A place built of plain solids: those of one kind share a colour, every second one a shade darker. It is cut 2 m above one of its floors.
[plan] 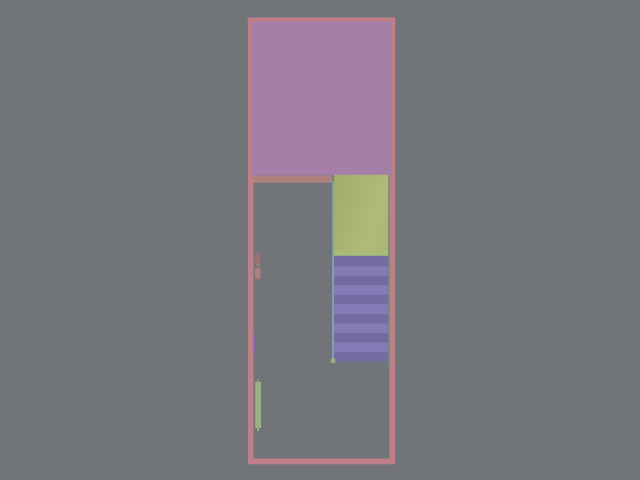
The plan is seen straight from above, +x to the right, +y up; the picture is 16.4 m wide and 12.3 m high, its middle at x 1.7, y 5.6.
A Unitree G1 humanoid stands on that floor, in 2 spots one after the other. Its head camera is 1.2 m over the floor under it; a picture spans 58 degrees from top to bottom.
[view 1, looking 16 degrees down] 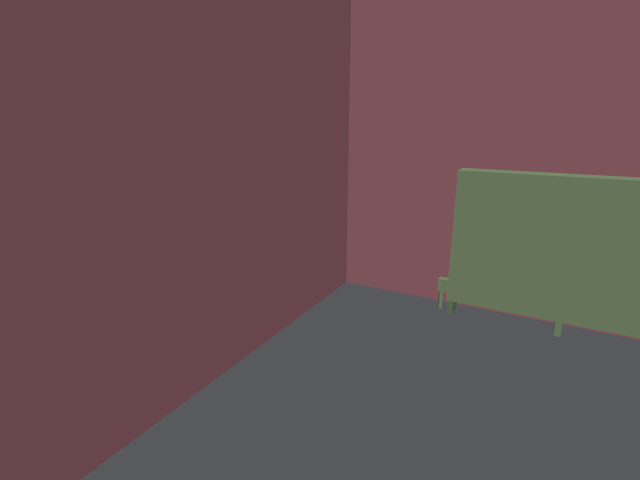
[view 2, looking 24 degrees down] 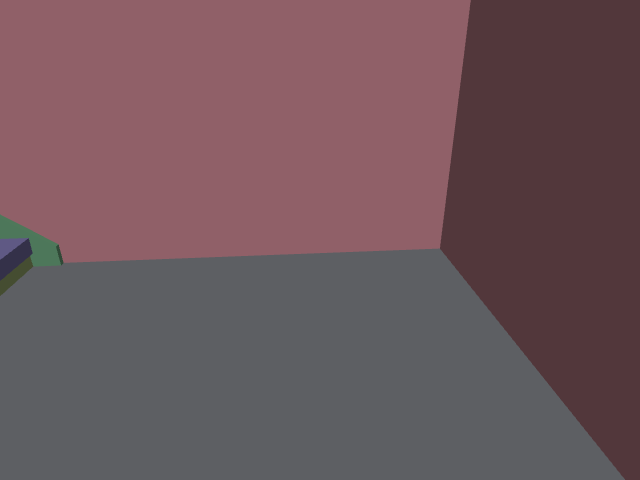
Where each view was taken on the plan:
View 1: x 2.75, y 1.30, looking -151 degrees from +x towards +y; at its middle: wall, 2.79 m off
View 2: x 1.00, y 1.00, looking -5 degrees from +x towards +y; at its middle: wall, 2.72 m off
